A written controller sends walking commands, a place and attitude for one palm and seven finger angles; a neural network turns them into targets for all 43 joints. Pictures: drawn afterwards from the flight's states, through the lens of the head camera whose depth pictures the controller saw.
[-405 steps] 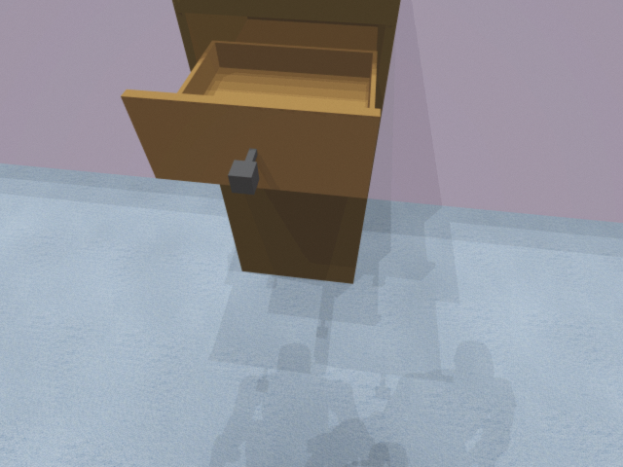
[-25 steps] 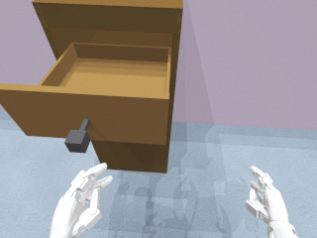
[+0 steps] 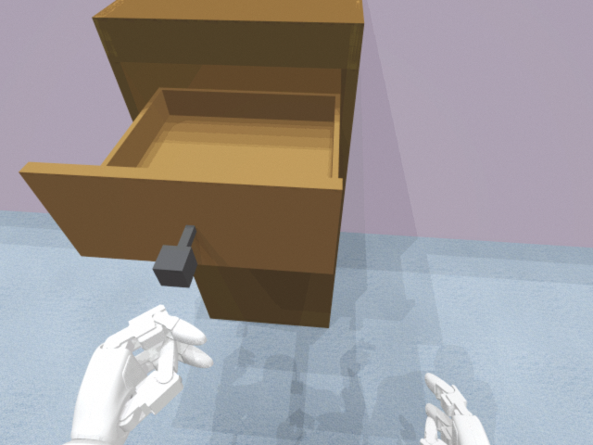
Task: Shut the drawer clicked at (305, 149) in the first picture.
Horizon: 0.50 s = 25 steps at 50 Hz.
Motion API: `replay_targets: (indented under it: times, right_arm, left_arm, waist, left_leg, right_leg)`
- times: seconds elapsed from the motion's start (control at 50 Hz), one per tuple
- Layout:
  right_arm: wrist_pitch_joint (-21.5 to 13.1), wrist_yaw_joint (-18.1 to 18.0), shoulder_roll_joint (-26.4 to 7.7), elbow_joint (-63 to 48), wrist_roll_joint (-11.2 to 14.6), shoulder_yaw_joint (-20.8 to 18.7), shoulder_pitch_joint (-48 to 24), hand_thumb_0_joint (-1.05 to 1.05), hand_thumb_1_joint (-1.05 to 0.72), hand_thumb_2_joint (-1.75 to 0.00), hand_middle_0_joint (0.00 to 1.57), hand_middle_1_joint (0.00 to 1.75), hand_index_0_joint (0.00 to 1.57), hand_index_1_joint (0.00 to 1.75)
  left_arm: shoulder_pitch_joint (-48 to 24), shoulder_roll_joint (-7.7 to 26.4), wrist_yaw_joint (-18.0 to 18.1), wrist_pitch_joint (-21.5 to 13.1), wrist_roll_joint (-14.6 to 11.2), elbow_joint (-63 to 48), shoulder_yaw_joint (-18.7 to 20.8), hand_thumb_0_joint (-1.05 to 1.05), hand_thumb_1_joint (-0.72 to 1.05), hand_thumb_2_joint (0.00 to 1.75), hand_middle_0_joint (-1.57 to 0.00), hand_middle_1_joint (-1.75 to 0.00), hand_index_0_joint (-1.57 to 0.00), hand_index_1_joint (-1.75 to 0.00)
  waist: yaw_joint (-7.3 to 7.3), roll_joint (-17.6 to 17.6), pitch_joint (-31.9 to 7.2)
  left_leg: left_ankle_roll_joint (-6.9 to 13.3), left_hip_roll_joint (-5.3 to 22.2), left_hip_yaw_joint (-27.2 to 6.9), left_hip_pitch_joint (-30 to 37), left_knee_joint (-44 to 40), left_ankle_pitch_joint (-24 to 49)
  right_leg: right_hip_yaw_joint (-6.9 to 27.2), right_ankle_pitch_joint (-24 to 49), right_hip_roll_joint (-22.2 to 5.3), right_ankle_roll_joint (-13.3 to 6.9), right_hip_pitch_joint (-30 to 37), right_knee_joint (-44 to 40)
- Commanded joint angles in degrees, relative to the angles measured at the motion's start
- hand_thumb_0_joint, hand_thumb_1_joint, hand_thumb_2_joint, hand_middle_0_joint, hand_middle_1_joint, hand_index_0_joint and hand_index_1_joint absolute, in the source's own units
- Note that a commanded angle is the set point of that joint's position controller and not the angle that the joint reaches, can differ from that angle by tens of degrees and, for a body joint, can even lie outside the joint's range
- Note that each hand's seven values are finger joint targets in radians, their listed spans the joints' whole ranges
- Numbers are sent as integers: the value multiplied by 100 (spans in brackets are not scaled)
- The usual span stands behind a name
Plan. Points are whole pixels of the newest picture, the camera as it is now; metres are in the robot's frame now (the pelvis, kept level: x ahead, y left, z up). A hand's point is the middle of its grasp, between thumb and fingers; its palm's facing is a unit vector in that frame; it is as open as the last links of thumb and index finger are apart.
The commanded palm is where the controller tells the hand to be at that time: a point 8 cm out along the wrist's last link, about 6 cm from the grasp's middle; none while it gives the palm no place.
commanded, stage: raise the hand and make a fist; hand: left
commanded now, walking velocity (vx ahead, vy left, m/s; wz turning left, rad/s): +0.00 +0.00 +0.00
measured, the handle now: (181, 253) +0.32 +0.17 +0.12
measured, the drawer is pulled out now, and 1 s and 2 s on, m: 0.30 0.30 0.30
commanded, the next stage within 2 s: bring the fist close to the handle in 1.04 s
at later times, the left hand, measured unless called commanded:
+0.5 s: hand (144, 353) +0.17 +0.14 +0.19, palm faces +0.02 -0.99 -0.15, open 3.2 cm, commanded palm +0.10 +0.18 +0.20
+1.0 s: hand (136, 352) +0.15 +0.13 +0.22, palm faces +0.03 -0.98 -0.20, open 3.3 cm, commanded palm +0.09 +0.18 +0.22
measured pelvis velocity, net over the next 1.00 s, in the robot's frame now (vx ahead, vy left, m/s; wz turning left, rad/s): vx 0.02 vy -0.04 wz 0.01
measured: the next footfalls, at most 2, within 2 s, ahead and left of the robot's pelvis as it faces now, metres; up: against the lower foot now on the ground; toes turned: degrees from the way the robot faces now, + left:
none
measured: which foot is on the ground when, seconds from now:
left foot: down 0.00-1.00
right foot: down 0.00-1.00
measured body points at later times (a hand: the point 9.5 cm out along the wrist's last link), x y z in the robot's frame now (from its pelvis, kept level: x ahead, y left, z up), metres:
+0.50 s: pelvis +0.03 -0.01 +0.02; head -0.01 -0.04 +0.47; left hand +0.16 +0.19 +0.20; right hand +0.26 -0.19 +0.00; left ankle +0.00 +0.09 -0.70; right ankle +0.03 -0.12 -0.70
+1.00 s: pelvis +0.02 -0.04 +0.03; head -0.04 -0.07 +0.47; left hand +0.15 +0.19 +0.23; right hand +0.23 -0.25 +0.00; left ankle +0.00 +0.09 -0.70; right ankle +0.03 -0.12 -0.70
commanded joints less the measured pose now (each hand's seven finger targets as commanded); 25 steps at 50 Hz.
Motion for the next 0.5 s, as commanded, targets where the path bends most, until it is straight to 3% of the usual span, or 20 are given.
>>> replay_targets:
  times: [0.0, 0.12, 0.18, 0.24, 0.28, 0.32, 0.34, 0.38, 0.48]
  right_arm:
    - [-641, -5, -772, -1105, 22, -422, -1024, 0, -90, -90, 20, 30, 20, 30]
    - [-767, -25, -762, -1108, 72, -445, -996, 0, -90, -90, 20, 30, 20, 30]
    - [-757, -49, -732, -1072, 92, -428, -1090, 0, -90, -90, 20, 30, 20, 30]
    - [-734, -102, -697, -1081, 142, -378, -1143, 0, -90, -90, 20, 30, 20, 30]
    - [-767, -112, -695, -1087, 164, -327, -1274, 0, -90, -90, 20, 30, 20, 30]
    - [-803, -119, -678, -1079, 195, -273, -1277, 0, -90, -90, 20, 30, 20, 30]
    - [-826, -130, -680, -1062, 223, -262, -1303, 0, -90, -90, 20, 30, 20, 30]
    - [-874, -145, -699, -1033, 237, -207, -1405, 0, -90, -90, 20, 30, 20, 30]
    - [-958, -143, -708, -1028, 284, -137, -1522, 0, -90, -90, 20, 30, 20, 30]
  left_arm:
    - [185, 211, -48, -569, 5, -1693, 20, 0, 90, 90, -108, -125, -108, -125]
    - [280, 378, -87, -389, 76, -2155, 104, 0, 90, 90, -120, -138, -120, -138]
    - [372, 513, -67, -205, 51, -2238, 329, 0, 90, 90, -126, -145, -126, -145]
    - [308, 608, -179, 13, -95, -2269, 588, 0, 90, 90, -132, -151, -132, -151]
    - [267, 641, -292, 144, -166, -2475, 636, 0, 90, 90, -136, -156, -136, -156]
    - [170, 624, -422, 299, -274, -2545, 650, 0, 90, 90, -140, -160, -140, -160]
    - [172, 753, -472, 382, -328, -2523, 823, 0, 90, 90, -140, -160, -140, -160]
    - [-17, 741, -567, 533, -398, -2634, 808, 0, 90, 90, -140, -160, -140, -160]
    - [-233, 977, -715, 882, -520, -2914, 1135, 0, 90, 90, -140, -160, -140, -160]
  waist:
    - [127, -311, -278]
    - [202, -82, -368]
    - [266, -240, -324]
    - [318, -331, -250]
    - [345, -130, -254]
    - [339, -168, -151]
    - [368, -178, -159]
    - [352, -144, -2]
    - [420, 3, -107]
  left_leg:
    - [-45, -12, -559, 26, -1075, 790]
    - [-41, -24, -564, 348, -1195, 1138]
    - [-33, -10, -568, 494, -1269, 1429]
    - [-53, -23, -525, 657, -1385, 1605]
    - [-51, -28, -502, 844, -1449, 1768]
    - [-71, -32, -505, 943, -1538, 1854]
    - [-75, -30, -501, 993, -1566, 1852]
    - [-63, -43, -517, 1090, -1646, 1707]
    - [-81, -68, -525, 1386, -1811, 1842]
  right_leg:
    - [112, 101, 217, -58, 495, -847]
    - [73, 576, 201, -65, 763, -884]
    - [63, 941, 215, -69, 946, -981]
    - [54, 1267, 238, -64, 1152, -1104]
    - [65, 1498, 234, -69, 1303, -1198]
    - [32, 1673, 252, -60, 1377, -1279]
    - [46, 1692, 264, -62, 1425, -1335]
    - [57, 1598, 270, -56, 1433, -1484]
    - [52, 1818, 305, -56, 1632, -1615]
